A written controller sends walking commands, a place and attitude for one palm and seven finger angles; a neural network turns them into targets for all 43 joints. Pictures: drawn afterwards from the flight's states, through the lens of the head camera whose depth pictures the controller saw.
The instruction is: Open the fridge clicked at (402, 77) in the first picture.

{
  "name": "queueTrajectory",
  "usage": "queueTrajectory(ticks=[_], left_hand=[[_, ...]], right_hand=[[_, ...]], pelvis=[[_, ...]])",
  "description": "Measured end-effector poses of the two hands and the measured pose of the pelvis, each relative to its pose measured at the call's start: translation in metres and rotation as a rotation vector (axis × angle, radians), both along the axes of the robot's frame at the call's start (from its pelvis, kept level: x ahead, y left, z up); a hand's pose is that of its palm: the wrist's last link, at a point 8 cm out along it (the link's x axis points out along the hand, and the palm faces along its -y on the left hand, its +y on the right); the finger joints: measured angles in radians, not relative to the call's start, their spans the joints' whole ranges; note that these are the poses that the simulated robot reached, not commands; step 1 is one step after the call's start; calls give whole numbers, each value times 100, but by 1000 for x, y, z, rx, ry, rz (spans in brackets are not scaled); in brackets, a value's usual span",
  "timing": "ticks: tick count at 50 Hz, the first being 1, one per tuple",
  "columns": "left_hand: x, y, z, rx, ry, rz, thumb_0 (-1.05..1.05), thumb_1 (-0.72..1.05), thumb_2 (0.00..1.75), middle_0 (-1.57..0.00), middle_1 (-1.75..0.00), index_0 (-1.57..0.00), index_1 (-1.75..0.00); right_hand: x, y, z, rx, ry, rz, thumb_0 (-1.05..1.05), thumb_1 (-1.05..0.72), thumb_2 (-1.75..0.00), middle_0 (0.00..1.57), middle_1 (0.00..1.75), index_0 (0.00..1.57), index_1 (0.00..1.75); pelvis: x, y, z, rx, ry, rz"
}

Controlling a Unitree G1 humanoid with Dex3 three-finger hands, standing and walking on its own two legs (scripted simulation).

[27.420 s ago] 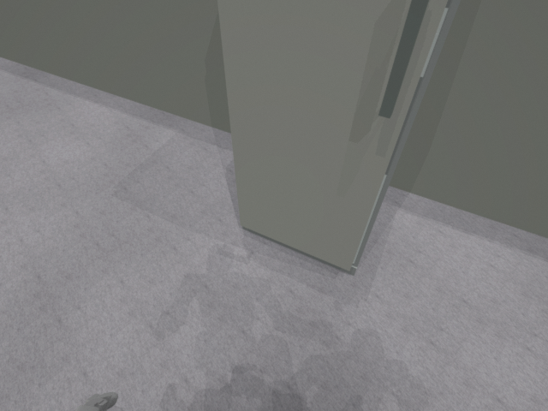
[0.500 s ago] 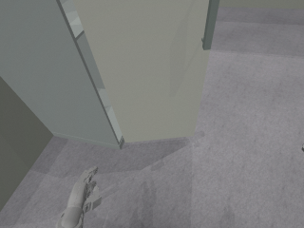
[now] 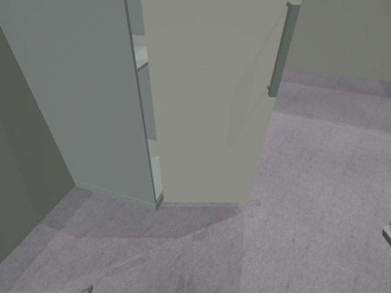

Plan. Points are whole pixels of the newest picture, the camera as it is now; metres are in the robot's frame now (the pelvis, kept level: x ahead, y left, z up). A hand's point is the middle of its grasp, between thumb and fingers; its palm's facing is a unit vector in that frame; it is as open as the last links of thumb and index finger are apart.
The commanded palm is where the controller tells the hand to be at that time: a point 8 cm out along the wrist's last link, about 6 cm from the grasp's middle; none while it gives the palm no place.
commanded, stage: stop stepping back and stand still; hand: right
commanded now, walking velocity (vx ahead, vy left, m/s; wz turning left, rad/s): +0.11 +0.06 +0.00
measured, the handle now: (280, 52) +0.82 -0.25 +0.21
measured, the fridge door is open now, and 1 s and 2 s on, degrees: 71 71 71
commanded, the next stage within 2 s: let the arm hang, fingers relaxed in 0.60 s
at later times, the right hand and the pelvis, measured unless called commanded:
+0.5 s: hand out of the picture +0.21 -0.30 +0.14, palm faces +0.45 +0.79 -0.41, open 7.5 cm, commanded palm +0.15 -0.33 +0.18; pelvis +0.00 -0.03 +0.00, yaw +1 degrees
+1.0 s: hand out of the picture +0.03 -0.23 -0.17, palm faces -0.06 +0.98 -0.19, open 7.4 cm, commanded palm none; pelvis -0.03 -0.04 -0.01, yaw -1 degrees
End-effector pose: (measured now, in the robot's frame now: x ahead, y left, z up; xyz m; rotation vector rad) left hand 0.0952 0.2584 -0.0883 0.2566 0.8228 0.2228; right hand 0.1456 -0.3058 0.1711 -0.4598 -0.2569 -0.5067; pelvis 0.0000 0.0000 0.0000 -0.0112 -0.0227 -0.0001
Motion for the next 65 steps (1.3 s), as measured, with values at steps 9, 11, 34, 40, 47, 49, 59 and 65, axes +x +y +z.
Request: queueTrajectory(ticks=[9,11,34,40,47,49,59,65], left_hand=[[35,-36,14,-15,-144,-27,1,90,90,-20,-30,-20,-29],[42,-46,15,-40,-163,-53,1,90,90,-20,-30,-20,-29],[55,-65,29,-17,-144,-69,1,90,90,-20,-30,-20,-30],[51,-54,-1,-52,-49,-129,1,90,90,-20,-30,-20,-30],[0,-35,-24,-33,139,-80,1,91,90,-20,-30,-20,-30],[-24,-30,-26,-16,232,-59,1,91,90,-20,-30,-20,-29],[-123,-30,-28,9,588,44,1,91,90,-20,-30,-20,-29],[-119,-34,-37,-26,569,61,1,91,90,-20,-30,-20,-29]], right_hand=[[10,-9,10,-107,-47,95,2,-89,-90,21,31,21,30],[10,-12,17,-142,-43,89,2,-89,-90,21,31,21,30],[20,-27,8,-89,24,135,2,-89,-90,21,31,21,30],[30,-43,-95,63,479,127,0,-90,-90,20,30,20,30],[-64,3,-270,388,1205,98,1,-91,-90,20,30,19,29],[-101,22,-299,478,1340,97,1,-91,-90,20,30,19,29],[-223,36,-329,678,1684,-46,2,-92,-90,20,30,20,30],[-231,0,-312,597,1690,-150,1,-91,-90,20,30,20,30]], pelvis=[[-6,-13,-11,3,-13,14],[-8,-14,-10,14,-6,3],[-5,-36,-1,41,36,17],[-17,-48,-8,42,43,0],[-32,-45,-11,27,15,-7],[-33,-43,-11,29,13,-12],[-34,-42,-2,48,20,-23],[-36,-44,1,46,6,-16]])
